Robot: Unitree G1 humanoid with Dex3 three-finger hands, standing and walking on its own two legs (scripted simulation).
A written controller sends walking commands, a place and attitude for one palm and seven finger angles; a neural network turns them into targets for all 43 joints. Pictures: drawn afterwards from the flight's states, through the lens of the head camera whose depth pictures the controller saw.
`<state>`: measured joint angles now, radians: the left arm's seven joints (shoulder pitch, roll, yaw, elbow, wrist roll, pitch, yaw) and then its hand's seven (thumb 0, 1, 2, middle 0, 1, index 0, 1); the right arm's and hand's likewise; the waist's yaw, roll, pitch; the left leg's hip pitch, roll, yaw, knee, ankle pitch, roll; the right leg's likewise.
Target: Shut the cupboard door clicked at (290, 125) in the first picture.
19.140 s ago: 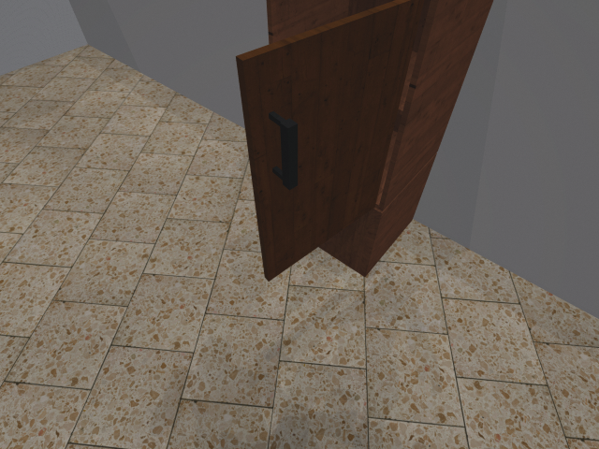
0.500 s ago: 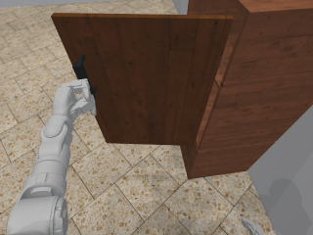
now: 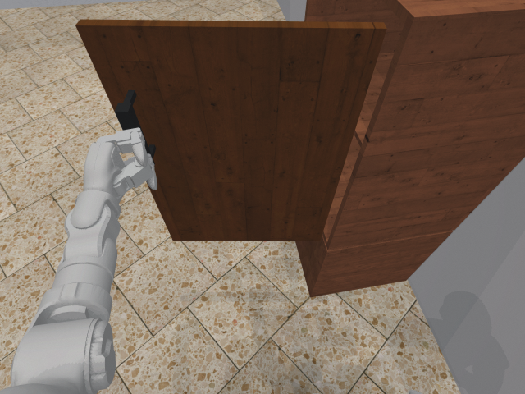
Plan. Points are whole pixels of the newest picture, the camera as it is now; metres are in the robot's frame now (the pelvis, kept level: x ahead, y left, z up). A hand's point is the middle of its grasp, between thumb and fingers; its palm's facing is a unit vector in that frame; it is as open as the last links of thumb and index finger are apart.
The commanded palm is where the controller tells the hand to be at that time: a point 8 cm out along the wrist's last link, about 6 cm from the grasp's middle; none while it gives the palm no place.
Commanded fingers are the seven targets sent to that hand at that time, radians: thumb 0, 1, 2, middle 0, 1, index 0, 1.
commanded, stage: push the door shut along its arc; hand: left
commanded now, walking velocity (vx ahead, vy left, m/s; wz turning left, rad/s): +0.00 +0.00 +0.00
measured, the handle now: (139, 132) +0.51 +0.21 +0.10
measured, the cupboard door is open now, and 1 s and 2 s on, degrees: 80 67 56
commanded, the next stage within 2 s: pull the fist back off the door in 1.84 s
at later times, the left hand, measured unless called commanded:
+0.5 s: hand (158, 146) +0.47 +0.17 +0.11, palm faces -0.10 -0.99 -0.03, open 3.2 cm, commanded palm +0.46 +0.21 +0.10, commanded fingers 0.00 0.90 0.90 -1.30 -1.50 -1.30 -1.50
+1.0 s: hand (179, 120) +0.53 +0.14 +0.11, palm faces -0.23 -0.97 +0.00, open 3.1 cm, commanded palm +0.53 +0.19 +0.10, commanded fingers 0.00 0.90 0.90 -1.30 -1.50 -1.30 -1.50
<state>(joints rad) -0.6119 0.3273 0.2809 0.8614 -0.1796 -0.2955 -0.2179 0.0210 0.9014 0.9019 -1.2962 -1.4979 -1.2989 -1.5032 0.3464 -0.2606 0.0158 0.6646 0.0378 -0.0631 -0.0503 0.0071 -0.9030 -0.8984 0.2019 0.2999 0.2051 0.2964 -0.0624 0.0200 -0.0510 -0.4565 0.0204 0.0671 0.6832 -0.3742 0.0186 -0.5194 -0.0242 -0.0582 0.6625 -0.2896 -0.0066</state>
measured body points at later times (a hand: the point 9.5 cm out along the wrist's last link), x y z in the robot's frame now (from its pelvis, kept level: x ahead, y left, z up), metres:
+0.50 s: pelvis -0.01 +0.00 -0.01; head +0.07 +0.00 +0.43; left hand +0.47 +0.22 +0.12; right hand +0.03 -0.27 -0.13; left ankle -0.02 +0.10 -0.72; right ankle +0.02 -0.12 -0.72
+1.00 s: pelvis -0.02 +0.00 -0.02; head +0.11 +0.01 +0.41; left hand +0.53 +0.20 +0.12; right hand -0.04 -0.28 -0.13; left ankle -0.02 +0.10 -0.72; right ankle +0.02 -0.12 -0.72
